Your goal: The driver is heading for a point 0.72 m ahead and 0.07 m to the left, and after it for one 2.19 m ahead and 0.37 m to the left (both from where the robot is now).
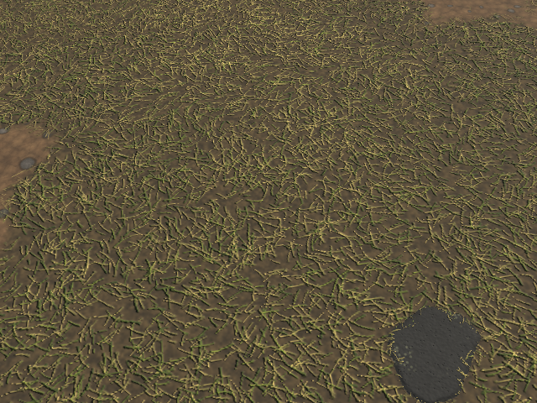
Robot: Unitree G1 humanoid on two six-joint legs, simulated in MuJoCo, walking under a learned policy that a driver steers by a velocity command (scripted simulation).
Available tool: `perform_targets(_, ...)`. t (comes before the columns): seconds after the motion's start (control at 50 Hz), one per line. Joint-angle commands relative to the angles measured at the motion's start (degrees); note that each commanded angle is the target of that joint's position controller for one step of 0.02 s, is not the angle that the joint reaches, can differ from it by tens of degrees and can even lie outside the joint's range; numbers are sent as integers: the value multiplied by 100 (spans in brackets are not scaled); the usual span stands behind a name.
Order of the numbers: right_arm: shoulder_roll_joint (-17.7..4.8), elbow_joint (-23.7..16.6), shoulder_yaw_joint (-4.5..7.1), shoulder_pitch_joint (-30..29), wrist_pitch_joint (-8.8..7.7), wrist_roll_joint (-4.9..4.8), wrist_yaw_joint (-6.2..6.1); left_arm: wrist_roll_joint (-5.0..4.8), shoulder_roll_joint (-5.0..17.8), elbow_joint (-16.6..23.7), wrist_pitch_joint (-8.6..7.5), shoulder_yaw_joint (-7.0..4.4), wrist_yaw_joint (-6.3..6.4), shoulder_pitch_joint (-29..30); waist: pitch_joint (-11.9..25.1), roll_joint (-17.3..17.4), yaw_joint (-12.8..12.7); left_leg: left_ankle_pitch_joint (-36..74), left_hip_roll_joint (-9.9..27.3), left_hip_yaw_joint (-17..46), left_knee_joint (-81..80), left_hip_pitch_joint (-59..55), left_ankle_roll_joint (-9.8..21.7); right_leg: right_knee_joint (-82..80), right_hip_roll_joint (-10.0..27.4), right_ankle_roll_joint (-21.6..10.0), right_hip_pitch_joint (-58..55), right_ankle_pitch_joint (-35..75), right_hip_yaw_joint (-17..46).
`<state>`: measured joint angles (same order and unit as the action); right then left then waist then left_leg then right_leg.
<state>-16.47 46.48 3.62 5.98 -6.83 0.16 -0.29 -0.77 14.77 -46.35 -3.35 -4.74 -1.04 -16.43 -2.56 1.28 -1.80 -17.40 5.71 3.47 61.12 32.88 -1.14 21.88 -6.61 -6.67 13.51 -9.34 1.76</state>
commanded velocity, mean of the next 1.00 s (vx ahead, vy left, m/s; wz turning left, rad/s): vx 0.47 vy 0.00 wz -0.07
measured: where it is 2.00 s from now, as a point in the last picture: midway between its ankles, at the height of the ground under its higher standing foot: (303, 323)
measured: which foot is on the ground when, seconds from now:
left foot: up 0.00-0.28, down 0.30-0.82, up 0.84-1.00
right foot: down 0.00-0.32, up 0.34-0.80, down 0.82-1.00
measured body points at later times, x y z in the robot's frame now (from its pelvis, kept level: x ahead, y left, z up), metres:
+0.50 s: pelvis +0.30 +0.06 +0.00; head +0.32 +0.06 +0.45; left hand +0.43 +0.32 -0.12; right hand +0.35 -0.22 -0.12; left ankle +0.33 +0.15 -0.74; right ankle +0.29 -0.09 -0.66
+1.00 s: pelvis +0.56 -0.03 +0.00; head +0.59 -0.04 +0.45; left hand +0.70 +0.24 -0.10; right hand +0.63 -0.31 -0.14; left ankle +0.53 +0.12 -0.66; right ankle +0.59 -0.12 -0.74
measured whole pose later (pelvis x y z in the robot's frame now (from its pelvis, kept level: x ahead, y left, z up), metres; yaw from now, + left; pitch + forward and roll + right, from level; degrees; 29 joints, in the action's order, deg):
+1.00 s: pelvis +0.56 -0.03 +0.00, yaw -1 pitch +2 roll +0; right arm -17.7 49.2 3.7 14.6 -1.8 -1.4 -0.8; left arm 1.1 14.2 -44.8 -5.1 -3.1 -0.8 -10.1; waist -2.5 2.8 0.2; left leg -23.5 2.7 2.2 64.7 30.1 -1.4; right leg 23.7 -0.2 -2.9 16.7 -8.9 -6.2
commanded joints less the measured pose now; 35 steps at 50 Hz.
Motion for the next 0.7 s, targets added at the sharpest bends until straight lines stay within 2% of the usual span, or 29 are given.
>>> perform_targets(0.02, -372, -334, 91, -10, 58, 76, -30, -5, 939, 451, -122, -204, 139, 154, 313, -258, 197, 879, 34, -123, -998, 256, -218, -1018, 1433, -1006, -132, 1850, 1272)
perform_targets(0.08, -182, -452, -1, -561, 26, 45, 43, -20, 851, 335, -86, -167, 183, -131, 254, -476, -99, 2238, -183, -259, -2371, -176, -182, -964, 1115, -655, 22, 1504, 813)
perform_targets(0.12, -193, -553, -21, -887, -3, -20, 98, -15, 857, 221, -92, -153, 166, -372, 170, -567, -286, 2731, -282, -291, -2799, -329, -115, -1004, 1224, -581, -62, 1013, 927)
perform_targets(0.18, -365, -714, 1, -1208, -51, -47, 165, -31, 860, 71, -79, -141, 159, -613, 34, -591, -389, 2384, -300, -192, -3181, 60, 80, -699, 1558, -568, -840, 1019, 1241)
perform_targets(0.24, -514, -748, 38, -1062, -116, -46, 227, -3, 946, -4, -5, -167, 211, -678, 50, -709, -231, 1638, -374, -225, -3381, 67, 337, -290, 1860, -462, -1538, 1819, 1470)
perform_targets(0.26, -606, -680, 82, -751, -132, -43, 224, 3, 986, 18, 19, -174, 220, -578, 201, -777, -40, 1427, -500, -345, -3458, -366, 451, 26, 1805, -386, -1604, 2652, 1409)
perform_targets(0.28, -756, -491, 169, -99, -144, -24, 205, 14, 946, 60, 38, -147, 216, -448, 612, -737, 309, 1589, -628, -480, -3593, -1288, 620, 707, 1554, -272, -1528, 3514, 1204)
perform_targets(0.3, -986, -312, 244, 845, -147, 49, 181, 61, 794, 176, 35, -66, 199, -314, 1385, -565, 737, 1873, -79, 40, -3298, -2845, 962, 1931, 1274, -103, -819, 3157, 983)
perform_targets(0.32, -1432, -170, 381, 1677, -105, 122, 160, 21, 387, 213, -39, 57, 175, -988, 2307, 657, 705, 1183, 1184, 2221, -3388, -5120, 1815, 4095, 429, 355, 1228, 1064, 513)
perform_targets(0.34, -1096, 7, 303, 1870, -48, -31, 209, -43, 422, 142, -114, 97, 151, -1107, 2489, 1492, 730, 204, 1707, 3880, -4221, -5618, 2102, 5105, 117, 459, 2389, -2284, 715)
perform_targets(0.36, -763, -59, 192, 1508, -16, -135, 202, -135, 874, 240, -163, -6, 121, -620, 1530, 877, 767, -590, 1552, 3421, -4382, -4962, 1818, 5524, 488, 412, 2990, -2092, 870)
perform_targets(0.38, -613, -166, 137, 1086, 38, -89, 178, -143, 897, 371, -191, 3, 111, -119, 903, 366, 673, -483, 1322, 2646, -4518, -4109, 1598, 5390, 798, 382, 3025, -1584, 607)
perform_targets(0.4, -517, -191, 91, 781, 59, -23, 188, -60, 824, 448, -204, 1, 113, 153, 402, 101, 500, 28, 1084, 2123, -4730, -3281, 1520, 4949, 1014, 393, 2912, -1212, 435)
perform_targets(0.42, -390, -219, 37, 627, 36, 36, 194, 12, 792, 432, -176, -36, 125, 139, 289, 148, 330, 522, 889, 1761, -4872, -2836, 1439, 4589, 1210, 399, 2621, -956, 425)
perform_targets(0.44, -389, -203, 26, 582, 29, 55, 203, 13, 682, 398, -138, -26, 125, -2, 288, 275, 216, 856, 772, 1528, -4998, -2558, 1432, 4401, 1282, 430, 2354, -840, 384)
perform_targets(0.48, -481, -124, 46, 655, -3, 4, 199, 24, 491, 379, -79, 17, 137, -91, 304, 366, 137, 1454, 685, 1111, -5189, -2337, 1513, 4002, 1362, 531, 2251, -694, 255)
perform_targets(0.5, -582, -84, 71, 707, -10, -6, 178, 45, 456, 443, -71, 34, 149, 57, 264, 332, 144, 1726, 681, 947, -5266, -2315, 1544, 3727, 1398, 596, 2356, -503, 210)
perform_targets(0.56, -741, 17, 116, 894, 44, -47, 106, 73, 359, 605, -99, 92, 135, 632, 202, 220, 292, 2164, 526, 448, -5361, -2389, 1433, 2593, 1395, 702, 2428, 483, 93)
perform_targets(0.62, -812, 145, 122, 1202, 97, -108, 71, 38, 257, 736, -149, 149, 74, 1219, 117, 217, 518, 2114, 363, 93, -5347, -2437, 1261, 1538, 1194, 709, 2090, 1322, -90)
perform_targets(0.7, -856, 355, 128, 1618, 203, -147, 61, -26, 330, 968, -194, 156, -38, 1824, -51, 257, 692, 2052, 673, 222, -5104, -3087, 1222, 945, 1053, 602, 2190, 1239, -102)
Next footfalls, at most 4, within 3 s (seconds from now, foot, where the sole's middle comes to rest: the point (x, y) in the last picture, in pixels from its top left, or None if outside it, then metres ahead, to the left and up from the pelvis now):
0.30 left None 0.37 0.14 -0.78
0.82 right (347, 336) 0.63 -0.13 -0.78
1.30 left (254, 299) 0.74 0.12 -0.78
1.72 right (341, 291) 0.77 -0.12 -0.78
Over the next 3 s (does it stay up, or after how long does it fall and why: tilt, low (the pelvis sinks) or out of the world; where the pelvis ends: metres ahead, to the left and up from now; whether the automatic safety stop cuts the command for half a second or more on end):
stays up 0.67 -0.01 -0.01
